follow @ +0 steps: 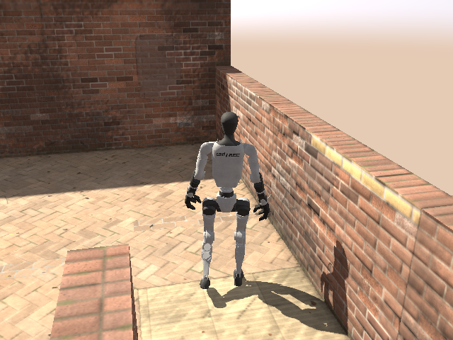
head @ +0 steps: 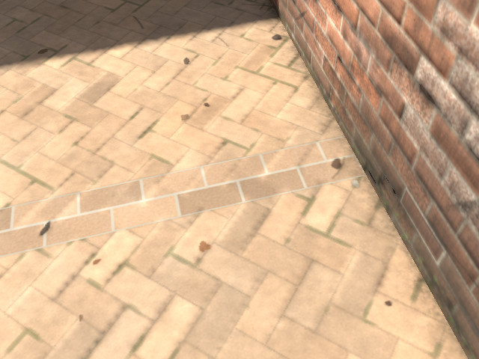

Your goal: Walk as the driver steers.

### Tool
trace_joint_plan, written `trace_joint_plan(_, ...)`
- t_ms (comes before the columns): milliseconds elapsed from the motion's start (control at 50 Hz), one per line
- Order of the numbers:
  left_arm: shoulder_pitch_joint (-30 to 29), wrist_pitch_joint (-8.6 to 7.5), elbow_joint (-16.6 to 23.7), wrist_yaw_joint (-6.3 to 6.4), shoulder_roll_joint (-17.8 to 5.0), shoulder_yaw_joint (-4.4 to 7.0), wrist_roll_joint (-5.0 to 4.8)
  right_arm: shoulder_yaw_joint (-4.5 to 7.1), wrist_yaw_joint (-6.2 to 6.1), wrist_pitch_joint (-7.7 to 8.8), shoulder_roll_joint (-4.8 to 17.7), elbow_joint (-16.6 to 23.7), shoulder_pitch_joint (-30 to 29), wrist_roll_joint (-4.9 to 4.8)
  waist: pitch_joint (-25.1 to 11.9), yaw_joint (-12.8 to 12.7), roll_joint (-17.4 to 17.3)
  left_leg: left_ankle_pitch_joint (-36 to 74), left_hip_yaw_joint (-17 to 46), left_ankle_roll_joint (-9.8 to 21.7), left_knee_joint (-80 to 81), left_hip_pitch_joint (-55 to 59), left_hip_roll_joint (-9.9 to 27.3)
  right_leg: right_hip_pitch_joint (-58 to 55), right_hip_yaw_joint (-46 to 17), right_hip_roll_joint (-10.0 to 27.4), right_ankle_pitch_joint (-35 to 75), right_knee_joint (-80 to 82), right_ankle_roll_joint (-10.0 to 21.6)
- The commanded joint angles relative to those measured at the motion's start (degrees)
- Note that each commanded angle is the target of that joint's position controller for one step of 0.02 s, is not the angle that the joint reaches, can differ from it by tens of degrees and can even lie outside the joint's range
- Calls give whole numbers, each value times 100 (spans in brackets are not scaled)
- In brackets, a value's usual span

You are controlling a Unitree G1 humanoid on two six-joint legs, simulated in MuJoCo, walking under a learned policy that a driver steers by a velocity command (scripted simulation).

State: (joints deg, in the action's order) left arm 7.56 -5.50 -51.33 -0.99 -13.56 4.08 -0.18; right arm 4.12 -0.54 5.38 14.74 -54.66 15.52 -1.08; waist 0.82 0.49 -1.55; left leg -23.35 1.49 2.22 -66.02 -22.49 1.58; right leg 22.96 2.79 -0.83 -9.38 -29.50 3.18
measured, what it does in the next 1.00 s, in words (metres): walks ahead, turning left: left foot, then right foot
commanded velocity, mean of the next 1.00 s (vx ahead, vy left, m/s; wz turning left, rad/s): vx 0.20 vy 0.00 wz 0.34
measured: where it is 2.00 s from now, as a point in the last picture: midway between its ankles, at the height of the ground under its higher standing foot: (148, 333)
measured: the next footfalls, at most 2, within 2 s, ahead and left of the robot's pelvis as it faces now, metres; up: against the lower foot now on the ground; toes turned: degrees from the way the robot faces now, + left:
left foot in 0.42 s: +0.37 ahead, +0.13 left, +0.00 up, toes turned +5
right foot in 0.86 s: +0.38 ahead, -0.08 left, +0.00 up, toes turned +24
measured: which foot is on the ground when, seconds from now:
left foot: up 0.00-0.40, down 0.42-0.86, up 0.88-1.00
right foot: down 0.00-0.42, up 0.44-0.84, down 0.86-1.00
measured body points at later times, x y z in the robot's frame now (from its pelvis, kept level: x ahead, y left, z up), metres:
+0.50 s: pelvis +0.22 +0.04 -0.01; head +0.27 +0.05 +0.44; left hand +0.27 +0.32 -0.15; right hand +0.42 -0.20 -0.12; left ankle +0.33 +0.13 -0.73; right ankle +0.09 -0.10 -0.64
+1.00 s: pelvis +0.28 +0.00 +0.01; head +0.31 -0.01 +0.46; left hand +0.28 +0.31 -0.09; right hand +0.53 -0.20 -0.10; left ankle +0.25 +0.13 -0.66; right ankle +0.34 -0.10 -0.73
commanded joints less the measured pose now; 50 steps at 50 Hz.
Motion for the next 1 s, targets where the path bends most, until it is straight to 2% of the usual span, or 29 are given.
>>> trace_joint_plan(20,270,-41,149,0,-557,88,82,138,-42,45,491,486,-207,44,-522,-61,581,735,285,59,-242,-1678,700,-1673,-2063,1531,235,1719,932)
trace_joint_plan(60,495,-96,13,-23,-512,67,28,108,-45,-78,295,466,-30,51,-445,66,589,854,263,7,-7,-1585,770,-1443,-1743,1483,699,1893,1003)
trace_joint_plan(100,688,-108,-64,29,-705,107,7,114,-58,-123,313,591,-331,92,-261,35,486,1296,221,-91,456,-1912,785,-1438,-1479,1463,1035,2046,1019)
trace_joint_plan(160,988,-63,-168,116,-755,95,-9,106,-32,-128,283,777,-848,119,-144,-84,456,2122,166,-210,1315,-2207,739,-1642,-1123,1364,1467,2104,906)
trace_joint_plan(240,1103,7,-254,205,-759,34,60,-1,57,-75,58,879,-1384,109,-42,-222,523,2992,-195,-217,2713,-1465,383,-1543,-217,1013,2803,1843,572)
trace_joint_plan(280,1196,40,-337,224,-782,16,78,-33,134,-89,41,907,-1552,87,-76,-315,587,3153,-267,-167,2992,-1159,255,-1683,-39,1098,2941,1674,521)
trace_joint_plan(320,1126,88,-365,218,-779,11,41,-32,208,-135,125,981,-1652,77,-54,-317,654,2806,-241,-35,3219,-1117,143,-2030,-7,1263,3303,1350,480)
trace_joint_plan(360,904,157,-302,277,-984,86,-6,31,288,-125,378,1078,-1562,117,-155,-180,798,2126,-335,142,3358,-965,-37,-2346,-12,1409,3975,778,397)
trace_joint_plan(400,667,275,-175,392,-1126,146,-53,209,320,-83,758,873,-646,156,-591,268,653,2401,-523,341,4079,115,-357,-2387,145,1134,4297,-583,125)
trace_joint_plan(420,816,261,-50,428,-1093,127,52,345,256,-77,1210,809,-109,196,-1135,399,80,4735,256,605,3922,1498,219,-1493,358,770,2930,-1997,-189)
trace_joint_plan(440,1271,169,90,366,-486,-50,268,363,158,-136,1559,882,40,256,-1753,52,-1272,7605,2209,1623,3503,3386,1619,619,413,-224,-1788,-4201,-614)
trace_joint_plan(460,1670,53,32,257,-379,-119,170,221,151,-147,1276,991,127,194,-2749,51,-1172,7912,3258,2379,3759,4009,2230,1166,-763,-327,-3153,-5293,-690)
trace_joint_plan(480,1309,47,174,197,-723,-48,-54,228,147,-212,1080,1155,-132,166,-2537,184,-782,5997,2945,2304,4032,3554,1913,1567,-946,-101,-2716,-5483,-650)
trace_joint_plan(500,777,115,267,244,-835,-4,-109,191,103,-278,871,1273,-563,106,-1813,161,-233,4607,2386,1882,4283,2758,1515,1756,-848,145,-2213,-5140,-616)
trace_joint_plan(520,451,214,333,329,-871,40,-37,148,59,-343,751,1349,-809,80,-1273,89,155,3767,2091,1615,4541,1850,1280,1641,-806,300,-1896,-4659,-617)
trace_joint_plan(560,373,400,474,419,-856,95,53,138,21,-429,736,1432,-986,132,-826,-164,-97,2941,1835,1385,4810,613,914,987,-725,314,-1670,-3726,-593)
trace_joint_plan(580,425,432,499,441,-711,71,69,166,1,-447,803,1466,-958,187,-802,-208,-286,2926,1741,1340,4861,387,782,795,-640,229,-1598,-3304,-595)
trace_joint_plan(620,457,444,521,479,-600,47,65,233,-54,-465,947,1542,-845,191,-970,-197,-456,2898,1761,1317,4849,382,720,656,-628,108,-1421,-2716,-637)
trace_joint_plan(660,340,480,574,481,-631,50,66,275,-113,-514,1025,1649,-856,127,-1121,-152,-485,2118,1896,1205,4879,389,680,562,-715,66,-1070,-2330,-662)
trace_joint_plan(720,38,514,718,465,-674,63,50,286,-170,-597,1017,1769,-896,97,-969,-62,-625,784,2175,1019,4996,229,556,468,-789,-11,-843,-1851,-670)
trace_joint_plan(800,-17,414,813,389,-709,78,-8,295,-207,-692,978,1862,-768,99,-860,1,-800,551,2565,889,4901,435,500,127,-800,-117,-939,-965,-585)
trace_joint_plan(840,333,360,728,323,-736,114,-36,288,-229,-752,954,1941,-831,46,-813,-218,-806,574,2567,705,4688,293,308,-584,-660,-139,-482,123,-434)
trace_joint_plan(860,571,355,675,305,-926,185,-1,260,-239,-773,849,1956,-714,22,-826,-274,-641,328,2397,487,4388,-75,66,-1219,-818,225,-277,605,-283)
trace_joint_plan(880,727,385,714,325,-1328,274,144,193,-232,-782,539,1975,-508,25,-923,-156,412,-564,1636,164,3027,-869,-474,-1893,-1866,1530,-109,924,173)
trace_joint_plan(900,449,429,811,284,-1579,317,379,260,-215,-723,685,2211,-645,-37,-590,-39,2064,-1159,597,-89,1717,-1786,-1150,-1444,-3259,2406,924,1399,998)
trace_joint_plan(920,12,387,1032,316,-1267,255,359,418,-200,-679,1192,2124,-543,50,-563,46,1571,-829,885,-275,629,-1706,-721,-1205,-3141,2498,1204,1360,1155)
trace_joint_plan(940,-336,366,1152,368,-928,171,289,462,-176,-731,1263,1929,-333,22,-583,155,1115,-433,808,-337,213,-1631,-713,-1177,-2402,2114,1400,1143,885)
trace_joint_plan(960,-456,370,1196,389,-793,129,184,442,-199,-817,1099,1783,-169,33,-548,189,875,-161,706,-435,-119,-1605,-684,-1227,-1873,1751,1394,1021,638)
trace_joint_plan(1000,-309,382,1179,439,-765,99,112,369,-193,-921,833,1781,-185,46,-402,75,803,174,524,-593,-622,-1649,-576,-1207,-1325,1575,1446,1050,618)
Keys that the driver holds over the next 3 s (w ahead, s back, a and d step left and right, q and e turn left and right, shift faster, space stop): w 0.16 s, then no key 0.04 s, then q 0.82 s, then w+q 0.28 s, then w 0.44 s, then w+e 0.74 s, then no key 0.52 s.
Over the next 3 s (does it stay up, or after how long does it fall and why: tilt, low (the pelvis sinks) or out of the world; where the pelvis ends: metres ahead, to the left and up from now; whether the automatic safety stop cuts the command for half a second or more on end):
stays up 0.90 0.49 0.00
